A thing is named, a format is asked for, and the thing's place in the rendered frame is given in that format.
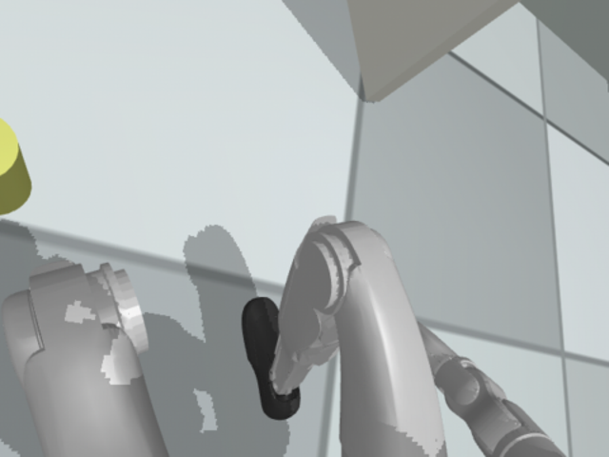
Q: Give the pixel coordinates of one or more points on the right robot hand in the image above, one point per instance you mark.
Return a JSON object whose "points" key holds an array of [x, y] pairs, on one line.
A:
{"points": [[437, 351]]}

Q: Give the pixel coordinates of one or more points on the can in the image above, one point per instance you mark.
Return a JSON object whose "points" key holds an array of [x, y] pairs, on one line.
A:
{"points": [[15, 184]]}

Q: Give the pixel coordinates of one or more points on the right robot arm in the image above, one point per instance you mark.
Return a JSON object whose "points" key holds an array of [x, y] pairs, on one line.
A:
{"points": [[499, 427]]}

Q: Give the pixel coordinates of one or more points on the right robot foot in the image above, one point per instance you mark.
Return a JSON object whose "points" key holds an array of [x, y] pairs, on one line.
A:
{"points": [[261, 332]]}

